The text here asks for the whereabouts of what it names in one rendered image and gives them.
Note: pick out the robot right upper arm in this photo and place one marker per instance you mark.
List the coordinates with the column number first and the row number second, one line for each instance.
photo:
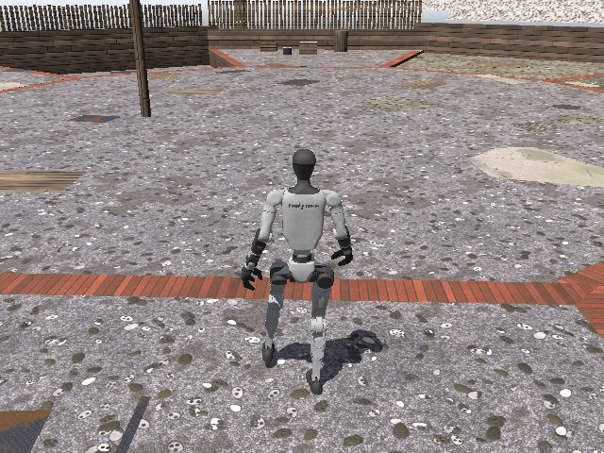
column 333, row 200

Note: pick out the robot left upper arm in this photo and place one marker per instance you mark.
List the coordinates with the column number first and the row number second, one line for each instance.
column 268, row 215

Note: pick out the left robot forearm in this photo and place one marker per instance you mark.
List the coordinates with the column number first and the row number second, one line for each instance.
column 254, row 253

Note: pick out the robot torso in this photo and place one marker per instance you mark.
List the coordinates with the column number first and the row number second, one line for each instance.
column 302, row 224

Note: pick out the left robot hand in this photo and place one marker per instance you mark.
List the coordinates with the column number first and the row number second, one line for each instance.
column 246, row 275

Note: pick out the robot left shin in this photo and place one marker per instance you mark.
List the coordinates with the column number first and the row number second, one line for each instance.
column 270, row 323

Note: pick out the right robot forearm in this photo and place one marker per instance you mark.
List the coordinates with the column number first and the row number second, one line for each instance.
column 345, row 244

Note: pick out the right robot hand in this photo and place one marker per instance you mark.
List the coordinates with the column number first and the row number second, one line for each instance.
column 348, row 258

